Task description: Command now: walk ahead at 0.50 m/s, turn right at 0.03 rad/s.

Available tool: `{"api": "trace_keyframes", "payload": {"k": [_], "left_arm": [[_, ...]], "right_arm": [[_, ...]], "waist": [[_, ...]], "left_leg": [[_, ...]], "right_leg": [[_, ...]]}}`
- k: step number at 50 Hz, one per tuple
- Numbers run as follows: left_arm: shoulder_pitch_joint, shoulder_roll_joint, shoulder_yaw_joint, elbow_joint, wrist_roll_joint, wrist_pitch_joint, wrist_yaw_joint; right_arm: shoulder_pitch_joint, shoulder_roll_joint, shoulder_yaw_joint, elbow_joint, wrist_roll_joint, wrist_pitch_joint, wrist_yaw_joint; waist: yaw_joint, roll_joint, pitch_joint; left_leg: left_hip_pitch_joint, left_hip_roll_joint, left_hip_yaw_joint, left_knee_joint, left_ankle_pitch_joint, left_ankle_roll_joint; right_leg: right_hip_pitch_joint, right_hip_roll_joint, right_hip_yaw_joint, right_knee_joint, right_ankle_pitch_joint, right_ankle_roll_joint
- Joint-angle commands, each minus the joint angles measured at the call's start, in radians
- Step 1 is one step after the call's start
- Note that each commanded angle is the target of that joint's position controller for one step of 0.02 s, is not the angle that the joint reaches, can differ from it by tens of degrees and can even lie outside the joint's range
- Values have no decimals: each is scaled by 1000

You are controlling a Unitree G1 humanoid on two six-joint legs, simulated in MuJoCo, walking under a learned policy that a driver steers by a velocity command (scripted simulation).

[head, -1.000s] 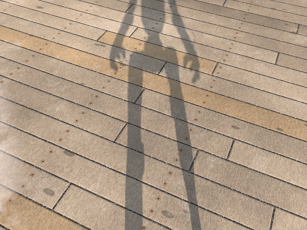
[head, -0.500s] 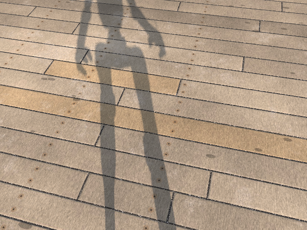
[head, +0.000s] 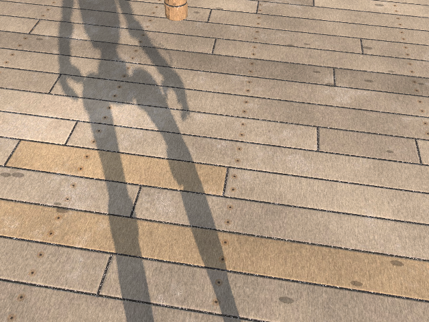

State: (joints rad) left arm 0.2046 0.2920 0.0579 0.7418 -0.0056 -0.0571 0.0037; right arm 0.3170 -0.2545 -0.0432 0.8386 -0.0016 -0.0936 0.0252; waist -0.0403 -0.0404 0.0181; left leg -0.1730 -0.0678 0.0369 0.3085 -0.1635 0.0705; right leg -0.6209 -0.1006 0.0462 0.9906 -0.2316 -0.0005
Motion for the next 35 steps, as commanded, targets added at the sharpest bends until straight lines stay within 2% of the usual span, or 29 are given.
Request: {"api": "trace_keyframes", "payload": {"k": [1, 4, 7, 9, 11, 12, 13, 14, 15, 16, 17, 18, 19, 20, 21, 22, 24, 26, 30, 33, 35], "left_arm": [[-33, 39, 6, -66, 4, -11, -1], [-133, 22, -3, -88, -1, -21, -11], [-215, 27, -4, -116, -10, -28, -25], [-243, 39, -1, -133, -12, -33, -37], [-218, 62, 8, -135, -9, -40, -42], [-149, 82, 19, -119, -5, -44, -40], [-8, 125, 42, -77, -1, -46, -33], [177, 196, 65, -45, 15, -46, -21], [237, 271, 81, -26, 17, -35, -19], [254, 173, 58, -30, 11, -31, -17], [189, 133, 43, -31, 8, -31, -13], [121, 110, 34, -35, 10, -32, -11], [66, 81, 26, -32, 13, -36, -14], [31, 61, 21, -29, 18, -45, -16], [10, 53, 22, -24, 19, -52, -17], [0, 54, 24, -15, 17, -59, -17], [-3, 76, 33, 4, 19, -67, -13], [12, 91, 39, 23, 24, -65, -5], [32, 119, 47, 44, 18, -53, 8], [85, 143, 56, 71, 7, -37, 13], [106, 155, 62, 86, -5, -22, 12]], "right_arm": [[-44, -168, -39, -59, 7, -11, -13], [3, -181, -40, -34, 16, -2, -18], [58, -190, -42, -3, 22, 10, -19], [69, -198, -46, 12, 24, 22, -22], [68, -208, -50, 21, 27, 33, -27], [46, -218, -53, 19, 29, 38, -30], [33, -203, -46, 14, 26, 41, -31], [23, -148, -23, -13, 6, 37, -31], [165, -32, 11, -26, 9, 18, -25], [124, -125, -10, -6, 31, 5, -22], [34, -183, -30, -36, 50, 1, -21], [-22, -176, -30, -50, 46, 2, -24], [-47, -166, -35, -55, 33, 8, -26], [-22, -152, -39, -48, 31, 22, -27], [0, -130, -38, -42, 34, 37, -27], [7, -109, -36, -40, 36, 49, -28], [-22, -93, -37, -58, 30, 66, -30], [-61, -89, -38, -75, 25, 69, -27], [-174, -66, -28, -110, 22, 59, -2], [-275, -55, -20, -154, 21, 58, 15], [-313, -62, -20, -182, 23, 59, 25]], "waist": [[19, 99, -5], [-21, 98, 12], [-50, 101, 34], [-45, 108, 44], [-14, 118, 31], [33, 125, -5], [104, 109, -95], [177, 35, -251], [123, -228, -395], [165, -177, -400], [162, -122, -242], [133, -67, -158], [104, -47, -91], [68, -70, -67], [50, -74, -53], [37, -64, -38], [27, -37, -6], [33, -20, 10], [71, -5, 39], [110, 9, 72], [117, 4, 84]], "left_leg": [[22, 257, -177, -174, 234, 159], [31, 232, -117, -172, 225, 132], [103, 268, -131, -145, 205, 129], [172, 303, -146, -109, 236, 119], [203, 320, -176, -46, 316, 102], [195, 305, -170, 29, 439, 89], [145, 253, -138, 183, 521, 63], [-42, 191, -98, 462, 331, 24], [-439, 28, -46, 821, -281, -46], [-542, 53, -173, 957, -417, -45], [-604, 98, -168, 992, -343, -39], [-584, 143, -141, 964, -257, -41], [-553, 170, -138, 916, -198, -44], [-493, 195, -147, 886, -155, -47], [-452, 202, -145, 870, -134, -52], [-442, 205, -143, 856, -122, -58], [-478, 211, -150, 813, -63, -70], [-524, 210, -157, 733, 28, -79], [-497, 196, -90, 505, 205, -72], [-516, 186, -45, 398, 201, -52], [-533, 176, -21, 356, 144, -31]], "right_leg": [[-44, -27, 2, -155, 164, 20], [11, 4, -27, -332, 303, 19], [8, 24, -32, -416, 314, 8], [-7, 32, -26, -455, 255, -14], [61, 49, -25, -492, 180, -38], [169, 75, -45, -519, 161, -54], [381, 87, -60, -537, 183, -81], [692, -65, 85, -482, 226, -142], [1044, -314, 516, -551, 53, -287], [1013, -316, 634, -641, -96, -281], [891, -285, 488, -669, -105, -237], [755, -248, 373, -698, -46, -215], [639, -213, 289, -739, 15, -203], [560, -188, 217, -775, 63, -192], [511, -175, 168, -808, 89, -191], [480, -173, 122, -832, 129, -195], [458, -177, 46, -862, 197, -198], [482, -170, -25, -871, 243, -196], [513, -142, -158, -879, 274, -166], [598, -170, -199, -863, 291, -159], [674, -192, -217, -828, 341, -148]]}}
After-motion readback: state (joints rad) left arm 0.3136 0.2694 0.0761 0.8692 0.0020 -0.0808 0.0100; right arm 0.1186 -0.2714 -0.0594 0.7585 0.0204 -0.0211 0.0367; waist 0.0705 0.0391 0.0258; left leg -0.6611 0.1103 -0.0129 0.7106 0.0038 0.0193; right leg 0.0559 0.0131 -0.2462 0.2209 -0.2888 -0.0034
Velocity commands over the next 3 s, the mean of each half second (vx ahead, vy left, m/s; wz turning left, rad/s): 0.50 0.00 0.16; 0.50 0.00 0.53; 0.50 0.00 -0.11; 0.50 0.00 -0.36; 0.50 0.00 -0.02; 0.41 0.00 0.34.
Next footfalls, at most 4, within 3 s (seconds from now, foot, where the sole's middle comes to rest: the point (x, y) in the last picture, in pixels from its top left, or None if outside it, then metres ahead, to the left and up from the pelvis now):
0.28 right None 0.33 -0.16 -0.78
0.82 left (166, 298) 0.57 0.14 -0.78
1.34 right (189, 200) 0.93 0.07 -0.78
1.82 left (123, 157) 1.15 0.33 -0.78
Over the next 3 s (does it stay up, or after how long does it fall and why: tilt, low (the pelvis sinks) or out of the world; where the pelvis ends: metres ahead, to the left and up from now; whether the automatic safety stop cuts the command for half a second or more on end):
stays up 1.61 0.28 -0.01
